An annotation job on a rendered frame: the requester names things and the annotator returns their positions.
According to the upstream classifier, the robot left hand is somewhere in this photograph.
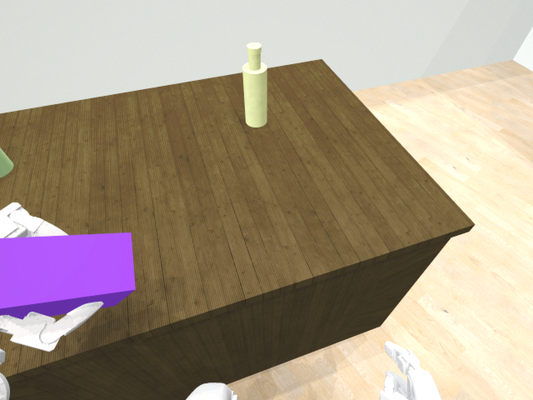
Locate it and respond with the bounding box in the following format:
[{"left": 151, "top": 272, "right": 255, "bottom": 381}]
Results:
[{"left": 0, "top": 202, "right": 103, "bottom": 352}]

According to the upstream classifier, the table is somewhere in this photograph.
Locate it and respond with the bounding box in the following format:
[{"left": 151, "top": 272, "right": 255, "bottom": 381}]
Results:
[{"left": 0, "top": 59, "right": 475, "bottom": 400}]

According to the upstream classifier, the sponge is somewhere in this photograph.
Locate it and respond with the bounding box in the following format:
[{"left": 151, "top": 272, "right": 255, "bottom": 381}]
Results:
[{"left": 0, "top": 232, "right": 136, "bottom": 319}]

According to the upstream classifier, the robot right hand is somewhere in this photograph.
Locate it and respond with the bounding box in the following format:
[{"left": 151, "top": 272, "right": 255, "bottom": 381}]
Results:
[{"left": 380, "top": 341, "right": 442, "bottom": 400}]

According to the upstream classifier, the left robot thigh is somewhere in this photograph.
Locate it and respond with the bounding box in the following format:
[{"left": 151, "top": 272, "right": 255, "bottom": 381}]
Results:
[{"left": 186, "top": 382, "right": 238, "bottom": 400}]

